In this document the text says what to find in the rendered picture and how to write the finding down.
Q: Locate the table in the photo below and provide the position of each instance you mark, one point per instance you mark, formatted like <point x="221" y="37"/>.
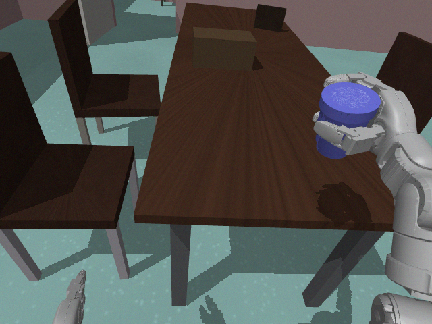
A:
<point x="238" y="148"/>

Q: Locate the right robot arm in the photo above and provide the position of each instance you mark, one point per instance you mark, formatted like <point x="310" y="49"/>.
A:
<point x="405" y="162"/>

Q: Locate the right robot hand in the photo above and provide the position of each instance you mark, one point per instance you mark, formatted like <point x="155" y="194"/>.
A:
<point x="394" y="116"/>

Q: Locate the left robot hand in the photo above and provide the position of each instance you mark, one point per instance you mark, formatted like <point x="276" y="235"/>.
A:
<point x="70" y="310"/>

